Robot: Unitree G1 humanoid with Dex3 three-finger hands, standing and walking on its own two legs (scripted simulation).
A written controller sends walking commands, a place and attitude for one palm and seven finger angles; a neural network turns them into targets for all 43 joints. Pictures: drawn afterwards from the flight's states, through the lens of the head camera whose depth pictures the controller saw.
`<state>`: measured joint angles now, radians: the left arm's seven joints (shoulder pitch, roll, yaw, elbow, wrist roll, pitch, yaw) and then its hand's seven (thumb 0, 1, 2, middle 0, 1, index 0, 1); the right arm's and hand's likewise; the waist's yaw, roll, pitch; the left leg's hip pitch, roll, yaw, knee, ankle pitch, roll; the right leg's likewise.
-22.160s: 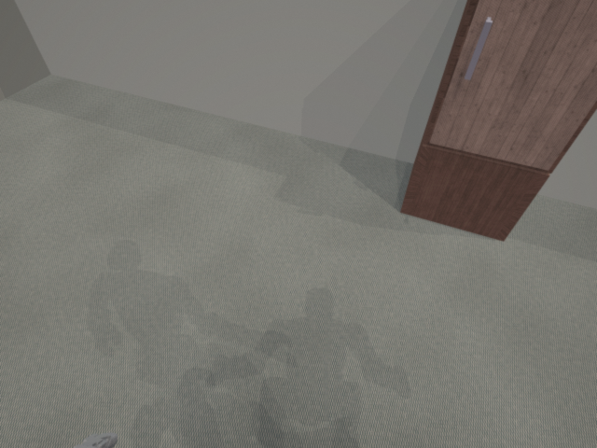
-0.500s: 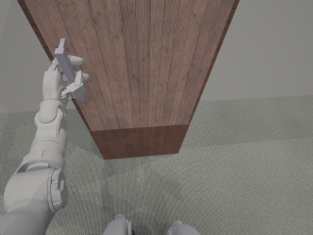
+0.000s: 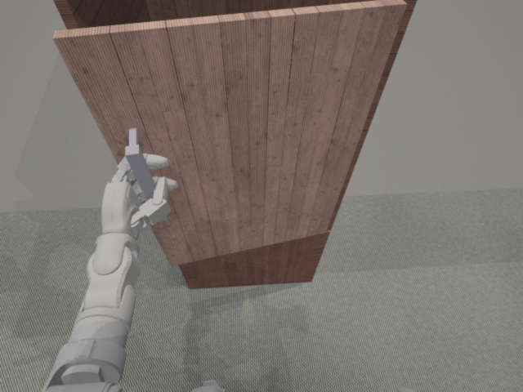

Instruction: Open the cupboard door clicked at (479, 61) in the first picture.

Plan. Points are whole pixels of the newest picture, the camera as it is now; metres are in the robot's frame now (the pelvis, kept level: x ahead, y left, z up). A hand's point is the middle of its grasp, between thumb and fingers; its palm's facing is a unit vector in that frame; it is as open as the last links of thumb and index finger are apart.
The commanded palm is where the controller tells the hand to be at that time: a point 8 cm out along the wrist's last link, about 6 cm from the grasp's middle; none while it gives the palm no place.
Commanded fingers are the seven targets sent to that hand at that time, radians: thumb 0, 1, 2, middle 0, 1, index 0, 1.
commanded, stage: pull the door open along its arc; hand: left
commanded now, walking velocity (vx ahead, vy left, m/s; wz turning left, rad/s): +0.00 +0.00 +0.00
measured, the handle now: (148, 179) +0.43 +0.19 +0.07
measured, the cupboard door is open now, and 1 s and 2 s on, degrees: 10 36 39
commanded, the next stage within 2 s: open thumb and fingers to let go in 0.66 s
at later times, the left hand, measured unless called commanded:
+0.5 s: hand (205, 269) +0.28 +0.08 +0.07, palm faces +0.45 -0.89 -0.01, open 5.5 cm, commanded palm +0.20 +0.10 +0.07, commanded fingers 0.00 0.90 0.90 -0.40 -1.35 -0.40 -1.35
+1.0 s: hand (223, 292) +0.25 +0.06 +0.07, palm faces +0.43 -0.90 -0.01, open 6.8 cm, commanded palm +0.19 +0.09 +0.07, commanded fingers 0.00 -0.01 0.51 -0.34 -1.25 -0.34 -1.25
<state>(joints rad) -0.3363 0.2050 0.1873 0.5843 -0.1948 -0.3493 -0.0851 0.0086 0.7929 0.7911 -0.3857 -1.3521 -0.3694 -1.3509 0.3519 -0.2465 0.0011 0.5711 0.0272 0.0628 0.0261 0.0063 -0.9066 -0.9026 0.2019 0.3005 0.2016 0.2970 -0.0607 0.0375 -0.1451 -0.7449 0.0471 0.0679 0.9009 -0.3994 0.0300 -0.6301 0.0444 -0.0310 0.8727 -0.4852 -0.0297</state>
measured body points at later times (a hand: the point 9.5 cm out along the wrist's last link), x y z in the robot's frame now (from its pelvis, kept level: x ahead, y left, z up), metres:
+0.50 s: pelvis +0.00 -0.02 +0.00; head +0.01 -0.04 +0.45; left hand +0.25 +0.13 +0.08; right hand +0.20 -0.22 -0.09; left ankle +0.02 +0.10 -0.69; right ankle -0.04 -0.10 -0.69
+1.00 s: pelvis +0.00 -0.05 +0.00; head +0.01 -0.08 +0.45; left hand +0.22 +0.10 +0.08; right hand +0.20 -0.25 -0.09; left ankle +0.02 +0.10 -0.69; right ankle -0.04 -0.10 -0.69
